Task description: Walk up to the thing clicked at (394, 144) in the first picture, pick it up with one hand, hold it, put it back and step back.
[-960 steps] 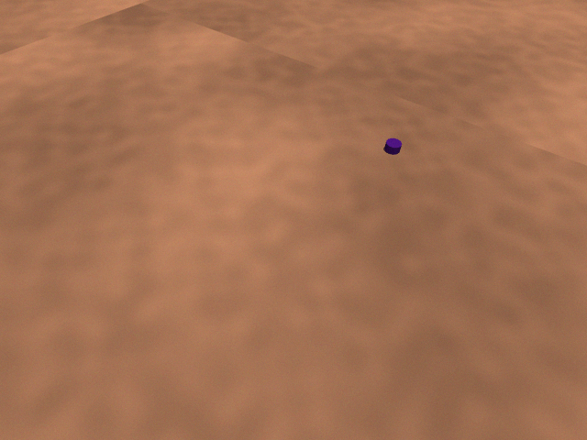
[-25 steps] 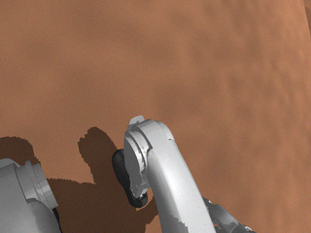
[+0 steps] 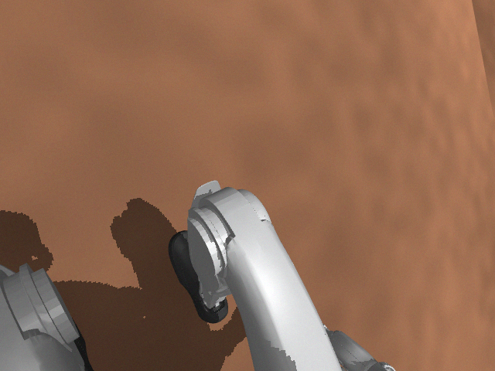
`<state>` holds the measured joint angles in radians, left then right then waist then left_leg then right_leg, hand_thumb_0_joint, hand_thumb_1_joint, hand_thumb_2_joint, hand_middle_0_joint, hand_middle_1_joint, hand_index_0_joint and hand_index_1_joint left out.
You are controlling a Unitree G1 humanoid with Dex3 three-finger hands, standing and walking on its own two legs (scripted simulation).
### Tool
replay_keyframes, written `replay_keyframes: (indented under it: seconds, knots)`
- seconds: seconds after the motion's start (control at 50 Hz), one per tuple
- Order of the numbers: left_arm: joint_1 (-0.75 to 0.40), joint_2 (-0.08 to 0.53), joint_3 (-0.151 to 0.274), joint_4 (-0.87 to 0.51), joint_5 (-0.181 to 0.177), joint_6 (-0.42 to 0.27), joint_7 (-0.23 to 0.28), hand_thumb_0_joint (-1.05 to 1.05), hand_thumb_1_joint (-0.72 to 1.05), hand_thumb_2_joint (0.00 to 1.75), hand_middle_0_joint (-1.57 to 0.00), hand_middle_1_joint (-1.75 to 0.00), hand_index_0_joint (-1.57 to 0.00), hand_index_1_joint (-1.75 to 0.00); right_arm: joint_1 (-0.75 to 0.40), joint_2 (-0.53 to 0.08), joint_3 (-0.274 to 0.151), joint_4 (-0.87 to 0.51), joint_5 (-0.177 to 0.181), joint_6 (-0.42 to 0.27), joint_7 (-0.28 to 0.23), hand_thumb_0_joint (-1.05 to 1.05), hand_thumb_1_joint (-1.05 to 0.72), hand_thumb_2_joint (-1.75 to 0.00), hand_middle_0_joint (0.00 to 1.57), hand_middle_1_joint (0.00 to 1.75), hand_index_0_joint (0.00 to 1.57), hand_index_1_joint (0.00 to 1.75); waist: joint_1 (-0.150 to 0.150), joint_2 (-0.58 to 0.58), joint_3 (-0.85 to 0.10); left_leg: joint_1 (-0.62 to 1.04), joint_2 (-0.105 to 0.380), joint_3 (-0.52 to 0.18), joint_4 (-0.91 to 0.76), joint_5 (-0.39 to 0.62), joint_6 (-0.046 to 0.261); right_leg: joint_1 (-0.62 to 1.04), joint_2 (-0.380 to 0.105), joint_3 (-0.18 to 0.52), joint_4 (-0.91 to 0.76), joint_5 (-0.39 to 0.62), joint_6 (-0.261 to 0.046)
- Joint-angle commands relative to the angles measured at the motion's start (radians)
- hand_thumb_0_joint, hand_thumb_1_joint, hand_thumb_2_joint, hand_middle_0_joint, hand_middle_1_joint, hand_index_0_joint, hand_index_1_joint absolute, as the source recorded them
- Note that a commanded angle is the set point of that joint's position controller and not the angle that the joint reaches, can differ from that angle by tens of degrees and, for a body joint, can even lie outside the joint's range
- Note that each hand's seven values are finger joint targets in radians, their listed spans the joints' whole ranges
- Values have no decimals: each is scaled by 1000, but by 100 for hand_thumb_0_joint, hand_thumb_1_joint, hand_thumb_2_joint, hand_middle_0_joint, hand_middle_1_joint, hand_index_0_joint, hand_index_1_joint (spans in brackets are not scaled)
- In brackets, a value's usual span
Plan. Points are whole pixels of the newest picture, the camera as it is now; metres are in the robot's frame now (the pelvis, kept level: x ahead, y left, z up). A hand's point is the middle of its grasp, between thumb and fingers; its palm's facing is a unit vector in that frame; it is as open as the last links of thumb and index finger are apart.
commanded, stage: close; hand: left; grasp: from above
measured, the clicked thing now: out of the picture +0.48 +0.32 -0.29
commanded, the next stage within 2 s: settle in 1.50 s
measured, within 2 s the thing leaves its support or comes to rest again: leaves its support in 1.94 s
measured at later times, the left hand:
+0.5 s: hand out of the picture +0.46 +0.31 -0.26, palm faces -0.43 -0.15 -0.89, open 13.4 cm
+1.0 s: hand out of the picture +0.47 +0.31 -0.26, palm faces -0.42 -0.15 -0.89, open 11.1 cm
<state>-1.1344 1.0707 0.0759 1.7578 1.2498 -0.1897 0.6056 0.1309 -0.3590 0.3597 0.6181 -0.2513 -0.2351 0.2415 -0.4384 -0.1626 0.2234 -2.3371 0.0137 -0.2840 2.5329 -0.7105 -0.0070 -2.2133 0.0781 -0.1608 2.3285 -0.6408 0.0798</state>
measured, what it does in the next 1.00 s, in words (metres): stands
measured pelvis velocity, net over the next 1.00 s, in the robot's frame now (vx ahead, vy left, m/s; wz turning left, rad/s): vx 0.00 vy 0.00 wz -0.01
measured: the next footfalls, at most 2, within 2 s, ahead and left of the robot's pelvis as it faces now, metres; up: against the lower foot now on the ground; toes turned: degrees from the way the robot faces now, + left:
none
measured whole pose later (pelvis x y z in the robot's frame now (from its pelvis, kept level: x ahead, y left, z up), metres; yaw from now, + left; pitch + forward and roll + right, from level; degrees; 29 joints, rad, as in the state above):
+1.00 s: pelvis +0.00 +0.00 +0.01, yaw -1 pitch +27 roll -16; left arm -1.14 1.08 0.06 1.76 1.25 -0.19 0.63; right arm 0.11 -0.37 0.38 0.60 -0.25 -0.23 0.22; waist -0.45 -0.16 0.23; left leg -2.32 0.02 -0.30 2.52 -0.71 -0.01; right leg -2.20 0.08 -0.17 2.30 -0.63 0.08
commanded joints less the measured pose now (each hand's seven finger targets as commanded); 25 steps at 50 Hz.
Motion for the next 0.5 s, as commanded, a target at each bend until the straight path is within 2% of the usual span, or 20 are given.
replay_keyframes:
  seconds: [0.0,0.1,0.12,0.14,0.18,0.2,0.22,0.24,0.26,0.28,0.34,0.36,0.46,0.48]
  knots:
    - [-231,181,-18,-105,-11,-18,33,0,-53,110,-9,-111,-7,-113,189,-330,-90,21,2,8,-15,0,-91,-91,20,30,20,30,-67,596,-647,522,45,97,-265,229,2,386,30,-137,-177,265,-91]
    - [-243,207,-8,-108,8,-27,57,0,-47,104,-10,-110,-9,-110,185,-341,-92,19,-1,15,-20,0,-90,-90,20,30,20,30,-61,604,-636,512,45,95,-278,216,1,379,31,-139,-182,259,-94]
    - [-253,213,-2,-127,15,-26,63,0,-47,104,-10,-109,-10,-109,193,-339,-90,22,-1,15,-19,0,-90,-90,20,30,20,30,-61,610,-646,524,46,95,-270,241,1,381,30,-140,-180,279,-91]
    - [-245,184,-16,-104,16,-20,61,0,-46,104,-10,-109,-10,-109,183,-333,-88,20,0,10,-16,0,-90,-90,20,30,20,30,-67,599,-630,524,47,93,-265,248,-1,365,25,-140,-169,286,-91]
    - [-244,179,-27,-106,8,-13,66,0,-47,103,-9,-109,-9,-109,180,-344,-94,20,-1,5,-15,0,-90,-90,20,30,20,30,-75,600,-625,527,47,101,-261,253,1,373,29,-135,-178,297,-88]
    - [-250,186,-18,-92,6,-9,71,0,-46,103,-10,-108,-10,-108,185,-341,-90,26,0,4,-16,0,-90,-90,20,30,20,30,-76,585,-623,516,48,98,-261,250,3,375,30,-137,-186,294,-87]
    - [-269,180,-32,-107,5,-5,69,0,-45,102,-10,-109,-10,-108,173,-352,-99,16,1,0,-17,0,-90,-90,20,30,20,30,-75,587,-619,503,45,104,-260,227,6,372,32,-131,-191,279,-88]
    - [-255,190,-13,-71,0,1,70,0,-45,102,-11,-108,-11,-108,187,-342,-94,24,2,0,-17,0,-90,-90,20,30,20,30,-77,569,-610,488,46,100,-266,212,7,365,29,-133,-200,267,-88]
    - [-246,185,-21,-67,-2,3,68,0,-44,100,-11,-107,-11,-107,186,-351,-98,19,2,1,-18,0,-90,-90,20,30,20,30,-81,557,-594,465,45,105,-266,191,10,366,31,-131,-207,250,-87]
    - [-242,195,-8,-61,-4,7,65,0,-45,99,-11,-106,-11,-106,202,-345,-89,26,0,3,-15,0,-90,-90,20,30,20,30,-82,556,-595,466,47,100,-269,203,10,372,28,-133,-206,258,-86]
    - [-240,204,-7,-72,-9,17,54,0,-43,97,-12,-106,-12,-105,185,-354,-100,15,7,3,-21,0,-90,-90,20,30,20,30,-66,574,-620,499,48,95,-280,216,4,372,26,-132,-190,258,-91]
    - [-233,204,0,-72,-7,19,49,0,-43,96,-11,-106,-12,-105,190,-337,-85,20,8,3,-16,0,-90,-90,20,30,20,30,-64,589,-616,515,53,83,-282,240,-1,354,22,-137,-177,271,-90]
    - [-249,211,-14,-115,-20,12,35,0,-39,91,-15,-102,-16,-101,190,-345,-82,10,8,8,-20,0,-90,-90,20,30,20,30,-80,589,-651,517,49,100,-266,258,8,417,28,-128,-190,297,-87]
    - [-258,205,-14,-123,-28,9,34,0,-37,90,-15,-103,-16,-101,183,-347,-83,8,10,4,-21,0,-90,-90,20,30,20,30,-73,583,-644,513,49,94,-262,243,7,387,23,-130,-183,282,-88]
